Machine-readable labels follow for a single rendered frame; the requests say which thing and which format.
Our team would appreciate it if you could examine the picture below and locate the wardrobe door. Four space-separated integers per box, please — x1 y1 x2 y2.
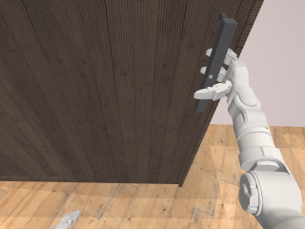
0 0 254 184
0 70 71 177

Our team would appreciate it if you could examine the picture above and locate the right robot upper arm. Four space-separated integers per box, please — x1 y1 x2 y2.
238 170 305 229

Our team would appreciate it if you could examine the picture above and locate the right robot hand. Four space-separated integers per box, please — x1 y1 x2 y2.
193 48 250 101

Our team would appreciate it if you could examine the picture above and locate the handle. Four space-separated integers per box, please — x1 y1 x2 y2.
194 12 238 113

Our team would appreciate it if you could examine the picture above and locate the right robot forearm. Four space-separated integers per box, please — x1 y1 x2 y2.
227 86 303 211

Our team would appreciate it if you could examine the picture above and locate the left robot hand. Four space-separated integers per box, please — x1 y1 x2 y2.
53 210 81 229

